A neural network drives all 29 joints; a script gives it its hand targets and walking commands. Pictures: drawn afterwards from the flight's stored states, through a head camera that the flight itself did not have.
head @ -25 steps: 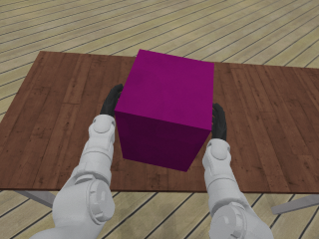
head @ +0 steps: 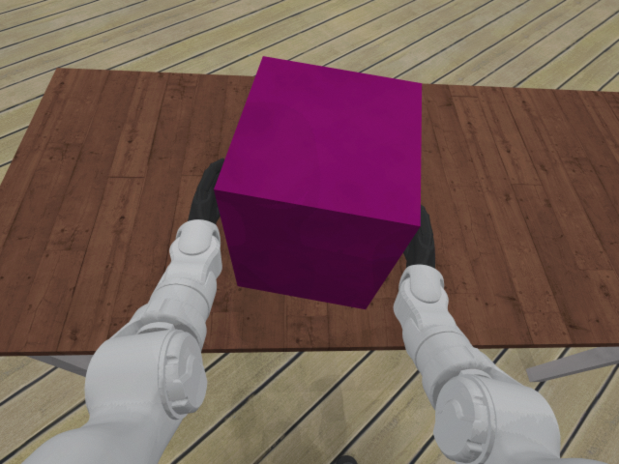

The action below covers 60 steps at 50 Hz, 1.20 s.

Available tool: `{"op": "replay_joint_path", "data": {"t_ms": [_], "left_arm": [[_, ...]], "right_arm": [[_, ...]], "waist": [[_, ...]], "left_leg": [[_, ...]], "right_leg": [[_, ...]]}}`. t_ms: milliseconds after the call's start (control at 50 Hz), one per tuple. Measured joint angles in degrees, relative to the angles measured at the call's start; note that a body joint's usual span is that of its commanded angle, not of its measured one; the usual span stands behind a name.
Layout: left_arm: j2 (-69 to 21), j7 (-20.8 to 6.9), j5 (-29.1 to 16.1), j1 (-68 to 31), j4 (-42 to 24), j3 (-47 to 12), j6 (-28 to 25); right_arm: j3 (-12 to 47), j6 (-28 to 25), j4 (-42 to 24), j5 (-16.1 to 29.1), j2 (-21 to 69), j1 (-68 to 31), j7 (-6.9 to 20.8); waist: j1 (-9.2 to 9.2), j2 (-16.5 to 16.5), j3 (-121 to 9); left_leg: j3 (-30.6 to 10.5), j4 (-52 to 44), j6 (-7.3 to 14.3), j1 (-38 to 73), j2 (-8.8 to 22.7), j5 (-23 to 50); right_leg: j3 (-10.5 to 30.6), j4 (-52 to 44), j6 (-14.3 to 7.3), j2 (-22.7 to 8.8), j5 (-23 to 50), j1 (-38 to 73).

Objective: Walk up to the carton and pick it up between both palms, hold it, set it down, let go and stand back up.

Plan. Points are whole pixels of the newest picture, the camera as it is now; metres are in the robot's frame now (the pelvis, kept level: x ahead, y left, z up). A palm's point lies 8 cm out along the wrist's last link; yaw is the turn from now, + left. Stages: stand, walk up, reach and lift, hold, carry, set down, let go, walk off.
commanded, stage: set down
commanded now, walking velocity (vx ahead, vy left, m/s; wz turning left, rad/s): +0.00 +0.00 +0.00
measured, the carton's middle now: (319, 195) +0.47 -0.04 +0.03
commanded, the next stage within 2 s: none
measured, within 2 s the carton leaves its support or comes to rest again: neither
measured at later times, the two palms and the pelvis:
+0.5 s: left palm (155, 220) +0.43 +0.18 +0.04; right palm (446, 256) +0.36 -0.19 +0.03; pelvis -0.03 +0.01 -0.01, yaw -1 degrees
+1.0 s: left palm (155, 271) +0.37 +0.18 +0.01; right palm (455, 300) +0.31 -0.19 +0.01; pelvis -0.06 +0.01 -0.02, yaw +0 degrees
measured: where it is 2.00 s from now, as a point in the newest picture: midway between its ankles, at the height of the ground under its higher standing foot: outside the picture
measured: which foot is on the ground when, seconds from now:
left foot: down 0.00-1.00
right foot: down 0.00-1.00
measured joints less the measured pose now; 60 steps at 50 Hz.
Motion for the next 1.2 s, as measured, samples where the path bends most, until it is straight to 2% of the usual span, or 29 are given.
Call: {"op": "replay_joint_path", "data": {"t_ms": [160,300,440,680,760,900,1040,1080,1200], "left_arm": [[2.52,1.21,-11.17,-2.68,8.7,-9.32,-2.33],[6.89,0.51,-20.03,-6.72,14.64,-16.36,-3.46],[9.59,-1.56,-24.22,-7.07,16.5,-20.77,-3.81],[9.77,-3.91,-25.45,-6.45,16.51,-22.29,-4.28],[9.77,-4.88,-25.44,-3.77,15.32,-22.3,-4.22],[9.78,-5.04,-25.16,3.45,9.56,-22.29,-3.07],[10.14,-4.95,-26.26,7.33,1.64,-22.29,-1.58],[10.29,-5.22,-26.25,7.81,0.33,-22.31,0.04],[10.32,-7.33,-23.29,15.71,-10.34,-22.33,5.57]], "right_arm": [[6.86,1.05,7.09,8.57,-5.42,-4.34,-0.03],[12.9,4.47,11.23,15.59,-9.39,-9.23,1.14],[16.33,5.12,14.12,19.87,-10.67,-10.0,1.46],[23.18,4.88,9.24,24.08,-10.97,-7.2,1.44],[26.79,4.17,6.14,25.96,-10.7,-4.13,0.53],[27.11,5.38,1.51,26.67,-9.54,2.23,-0.46],[26.67,7.87,-8.39,26.64,-9.38,6.92,-0.95],[27.16,9.01,-9.76,26.59,-9.47,7.51,-1.43],[29.76,9.52,-17.53,26.87,-8.85,15.71,-3.21]], "waist": [[-0.07,1.51,-4.0],[-0.25,1.63,-4.94],[-0.37,1.63,-5.06],[-0.38,1.71,-5.13],[-0.39,1.91,-5.13],[-0.27,1.92,-5.13],[-0.27,1.93,-5.28],[-0.27,1.93,-5.32],[0.39,1.94,-5.35]], "left_leg": [[0.0,4.66,0.0,-5.18,0.1,-1.44],[-0.01,7.71,0.21,-6.69,0.16,-2.34],[-0.01,8.87,0.29,-6.84,0.19,-2.27],[-0.09,9.34,0.3,-6.84,0.21,-1.3],[-0.14,9.3,0.3,-6.84,0.21,-0.9],[-0.18,9.27,0.35,-6.84,0.21,-0.46],[-0.19,9.31,0.51,-6.78,0.21,-0.25],[-0.19,9.06,0.54,-6.35,0.19,-0.2],[-0.19,6.29,0.59,-1.25,0.13,0.03]], "right_leg": [[0.2,3.47,0.01,0.0,-0.27,-4.73],[0.33,6.07,0.01,0.01,-1.01,-6.07],[0.4,7.33,0.01,0.01,-1.1,-6.27],[0.4,9.03,0.02,0.01,-0.96,-6.84],[0.35,9.04,0.02,0.01,-0.63,-6.85],[0.31,9.04,0.02,0.01,-0.15,-6.85],[0.31,9.16,0.02,0.01,0.0,-6.82],[0.31,8.91,0.02,0.01,0.05,-6.38],[0.25,5.9,0.03,0.06,0.35,-1.16]]}}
